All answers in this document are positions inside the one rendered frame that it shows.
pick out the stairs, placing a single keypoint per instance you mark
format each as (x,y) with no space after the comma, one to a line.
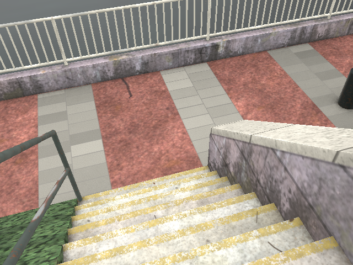
(190,218)

